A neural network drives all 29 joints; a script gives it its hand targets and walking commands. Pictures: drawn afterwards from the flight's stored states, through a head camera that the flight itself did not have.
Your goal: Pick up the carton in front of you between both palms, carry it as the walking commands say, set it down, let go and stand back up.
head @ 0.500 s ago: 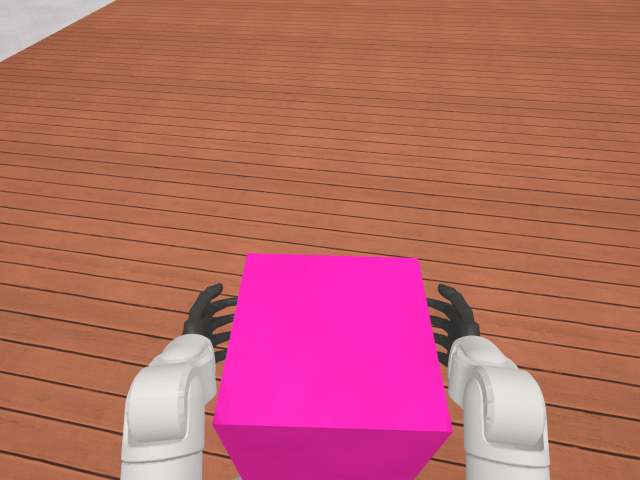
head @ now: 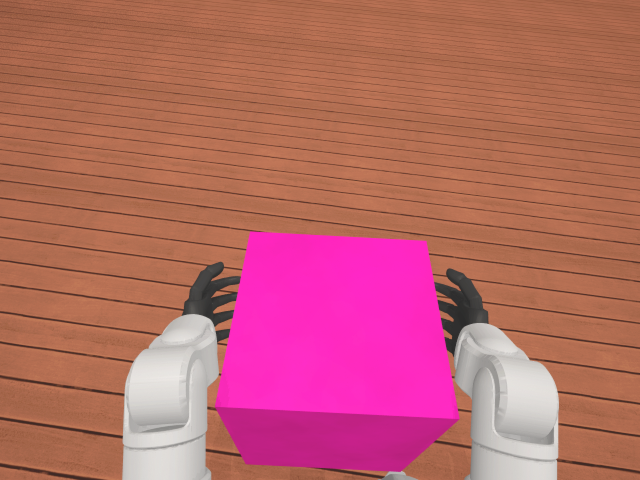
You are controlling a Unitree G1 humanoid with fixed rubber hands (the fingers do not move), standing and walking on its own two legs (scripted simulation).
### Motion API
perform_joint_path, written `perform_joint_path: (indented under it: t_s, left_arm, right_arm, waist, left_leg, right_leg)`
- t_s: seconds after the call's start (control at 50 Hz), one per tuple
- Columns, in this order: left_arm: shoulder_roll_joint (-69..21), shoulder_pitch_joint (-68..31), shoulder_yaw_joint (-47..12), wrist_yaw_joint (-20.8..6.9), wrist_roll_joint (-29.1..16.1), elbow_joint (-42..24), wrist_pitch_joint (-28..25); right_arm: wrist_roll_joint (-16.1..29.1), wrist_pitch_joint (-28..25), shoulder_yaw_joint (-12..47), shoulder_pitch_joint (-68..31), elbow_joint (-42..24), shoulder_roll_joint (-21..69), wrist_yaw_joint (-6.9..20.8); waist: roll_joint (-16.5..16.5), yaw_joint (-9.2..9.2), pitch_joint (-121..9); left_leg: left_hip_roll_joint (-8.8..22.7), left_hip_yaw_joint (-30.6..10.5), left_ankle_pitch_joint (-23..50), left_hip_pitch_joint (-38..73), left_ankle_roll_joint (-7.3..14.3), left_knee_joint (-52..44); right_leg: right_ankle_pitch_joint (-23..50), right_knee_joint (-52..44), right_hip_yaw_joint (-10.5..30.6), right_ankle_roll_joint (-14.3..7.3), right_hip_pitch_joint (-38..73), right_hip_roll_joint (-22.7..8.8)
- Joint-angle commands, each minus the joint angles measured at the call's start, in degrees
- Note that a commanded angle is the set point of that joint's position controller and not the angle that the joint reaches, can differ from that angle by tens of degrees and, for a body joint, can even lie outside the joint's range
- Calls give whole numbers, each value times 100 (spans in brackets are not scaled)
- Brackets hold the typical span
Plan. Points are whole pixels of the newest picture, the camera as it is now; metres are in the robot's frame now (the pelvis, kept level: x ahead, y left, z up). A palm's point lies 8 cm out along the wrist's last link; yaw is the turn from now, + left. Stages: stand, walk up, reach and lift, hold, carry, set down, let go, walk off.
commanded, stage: carry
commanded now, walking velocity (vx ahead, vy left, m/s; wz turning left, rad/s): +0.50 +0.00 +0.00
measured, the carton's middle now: (330, 359) +0.27 +0.00 +0.01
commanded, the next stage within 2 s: none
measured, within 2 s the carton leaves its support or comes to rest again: neither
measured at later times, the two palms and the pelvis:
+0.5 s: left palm (260, 168) +0.58 +0.12 +0.07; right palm (429, 174) +0.60 -0.18 +0.06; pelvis +0.33 -0.05 +0.00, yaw +3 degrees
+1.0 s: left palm (260, 99) +0.80 +0.14 +0.07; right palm (404, 107) +0.80 -0.16 +0.07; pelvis +0.53 -0.01 -0.02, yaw +0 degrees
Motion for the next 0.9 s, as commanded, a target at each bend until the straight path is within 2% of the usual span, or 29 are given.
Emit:
perform_joint_path:
  t_s: [0.0,0.06,0.12,0.16,0.18,0.2,0.22,0.24,0.26,0.28,0.3,0.32,0.34,0.44,0.48,0.52,0.58,0.62,0.64,0.66,0.68,0.7,0.72,0.74,0.76,0.8,0.82,0.86,0.88]
  left_arm:
    - [-5123,-2351,-4052,-1288,-2219,-165,-6]
    - [-4990,-2375,-4029,-1353,-2250,-82,91]
    - [-4955,-2465,-3982,-1420,-2304,-12,141]
    - [-4990,-2378,-3916,-1453,-2313,91,127]
    - [-5001,-2287,-3860,-1472,-2292,198,105]
    - [-5010,-2207,-3810,-1492,-2230,293,79]
    - [-5116,-2307,-3784,-1537,-2231,422,-21]
    - [-5359,-2202,-3880,-1555,-2335,416,-78]
    - [-5506,-2360,-3934,-1567,-2420,227,-153]
    - [-5674,-2439,-3994,-1575,-2452,155,-224]
    - [-5770,-2464,-4028,-1583,-2466,84,-288]
    - [-5800,-2449,-4055,-1590,-2486,32,-339]
    - [-5787,-2354,-4064,-1605,-2502,18,-374]
    - [-5492,-1884,-4036,-1697,-2472,-50,-450]
    - [-5348,-1871,-4031,-1692,-2469,-202,-444]
    - [-5161,-1918,-4009,-1643,-2453,-410,-400]
    - [-4852,-1938,-3938,-1537,-2359,-495,-256]
    - [-4641,-1994,-3885,-1483,-2301,-430,-122]
    - [-4531,-2006,-3870,-1460,-2283,-402,-50]
    - [-4441,-2123,-3948,-1424,-2320,-504,50]
    - [-4457,-2139,-3961,-1415,-2354,-492,120]
    - [-4549,-2234,-3988,-1422,-2389,-441,133]
    - [-4708,-2380,-4021,-1435,-2424,-401,128]
    - [-4856,-2585,-4052,-1459,-2467,-370,105]
    - [-5008,-2665,-4086,-1475,-2494,-314,82]
    - [-5199,-2754,-4116,-1495,-2490,-301,18]
    - [-5282,-2782,-4119,-1496,-2483,-294,-11]
    - [-5259,-2781,-4068,-1500,-2447,-224,18]
    - [-5213,-2722,-4028,-1504,-2428,-147,36]
  right_arm:
    - [2273,154,4024,-2237,-174,4968,1542]
    - [2142,212,3954,-2152,12,4879,1513]
    - [2105,233,3960,-2231,110,4874,1491]
    - [2134,228,4016,-2325,105,4931,1486]
    - [2136,223,4047,-2331,102,4944,1486]
    - [2126,215,4071,-2375,106,4922,1487]
    - [2179,209,4210,-2578,-133,5100,1492]
    - [2206,152,4272,-2678,-104,5158,1509]
    - [2228,59,4305,-2675,-19,5387,1523]
    - [2247,-35,4319,-2651,-20,5563,1528]
    - [2247,-109,4346,-2578,19,5694,1523]
    - [2222,-173,4368,-2458,60,5787,1509]
    - [2189,-232,4381,-2303,101,5830,1488]
    - [1993,-402,4441,-1797,58,5740,1357]
    - [2044,-388,4490,-1901,-190,5628,1328]
    - [2146,-311,4503,-2067,-485,5421,1312]
    - [2225,-94,4406,-2082,-584,5070,1339]
    - [2195,52,4272,-2037,-469,4818,1379]
    - [2171,133,4182,-2100,-410,4638,1392]
    - [2131,179,4078,-1956,-188,4624,1404]
    - [2113,177,3980,-1803,28,4675,1414]
    - [2154,166,3976,-1817,42,4797,1427]
    - [2150,150,3977,-1923,92,4985,1441]
    - [2162,135,3960,-2077,90,5156,1445]
    - [2168,115,3953,-2211,61,5234,1452]
    - [2170,76,3973,-2324,22,5336,1475]
    - [2185,58,3994,-2452,-75,5337,1491]
    - [2188,72,4037,-2533,-33,5334,1488]
    - [2172,94,4045,-2499,33,5293,1476]
  waist:
    - [796,-13,-925]
    - [834,-53,-545]
    - [926,-44,-337]
    - [883,99,-724]
    - [594,208,-1125]
    - [-124,323,-1453]
    - [-1814,272,-1989]
    - [-1647,220,-1884]
    - [-1167,213,-1890]
    - [-533,179,-1879]
    - [-253,153,-1779]
    - [-343,138,-1773]
    - [-486,135,-1757]
    - [-829,111,-1355]
    - [-957,118,-1154]
    - [-1004,141,-1091]
    - [-853,117,-1038]
    - [-389,22,-1053]
    - [150,48,-1375]
    - [974,-25,-1915]
    - [1311,-11,-2120]
    - [1144,62,-2074]
    - [994,98,-2098]
    - [978,108,-1885]
    - [1070,118,-1941]
    - [781,96,-2037]
    - [538,91,-1997]
    - [110,67,-1827]
    - [34,64,-1732]
  left_leg:
    - [1232,-690,1423,1273,412,-517]
    - [1193,-503,1803,1336,386,-462]
    - [1245,-375,2348,1381,252,-197]
    - [1060,-4,3316,1179,44,900]
    - [812,216,3267,635,-97,1976]
    - [513,201,2003,-449,-301,3367]
    - [-166,-127,-287,-2246,-517,5061]
    - [-209,-874,-1527,-2839,-394,5824]
    - [122,-1120,-1420,-2959,-213,6155]
    - [331,-1222,-1077,-2926,-137,5923]
    - [493,-1225,-808,-2835,-127,5531]
    - [549,-1161,-584,-2639,-162,5155]
    - [502,-1017,-462,-2539,-207,4901]
    - [211,-442,-109,-2510,-468,3201]
    - [96,-264,315,-2341,-491,2493]
    - [-1,-156,839,-2069,-474,2007]
    - [-25,-67,1534,-1357,-387,1307]
    - [10,27,2487,-195,-362,541]
    - [832,-653,4551,741,-269,1043]
    - [1741,-1621,6232,1896,385,1453]
    - [1967,-2119,5968,1915,808,1133]
    - [1923,-2053,5153,1686,812,875]
    - [1821,-1910,4082,1559,727,701]
    - [1623,-1708,3794,1138,520,580]
    - [1500,-1486,3093,984,383,542]
    - [1175,-1046,1861,613,124,609]
    - [1053,-841,1609,572,34,711]
    - [874,-703,2144,384,-2,1094]
    - [864,-707,2558,332,-4,1249]
  right_leg:
    - [449,-825,-248,37,-283,58]
    - [701,-1424,-466,-63,-159,163]
    - [757,-1847,-569,-222,319,231]
    - [446,-2142,-952,-307,1642,617]
    - [138,-2142,-1031,-336,2843,716]
    - [-701,-2574,461,-522,3863,-262]
    - [-1139,-3152,3069,-1361,5267,-1678]
    - [-11,-3469,3505,-1431,5178,-1727]
    - [798,-3233,2687,-1336,4992,-1585]
    - [1288,-3112,2143,-1155,4707,-1471]
    - [1459,-3173,1703,-963,4366,-1355]
    - [1241,-3302,1357,-797,4129,-1228]
    - [1427,-3364,1065,-756,4035,-1165]
    - [3122,-3222,-64,-768,3904,-811]
    - [3570,-3128,-328,-735,3813,-697]
    - [3708,-3000,-485,-666,3790,-653]
    - [3086,-2519,-596,-504,3603,-607]
    - [2459,-1651,-748,-198,3069,-297]
    - [1067,-974,-651,15,2470,-96]
    - [-936,-303,-243,142,1684,154]
    - [-2333,2,16,164,1457,380]
    - [-2615,-207,289,67,1436,272]
    - [-2693,-820,363,-26,1493,209]
    - [-2552,-1352,276,-46,1769,215]
    - [-2014,-1840,204,-55,2047,231]
    - [-714,-2430,-8,-10,2644,223]
    - [-442,-2460,109,0,2556,42]
    - [413,-2254,264,34,2575,-266]
    - [693,-2118,228,36,2568,-280]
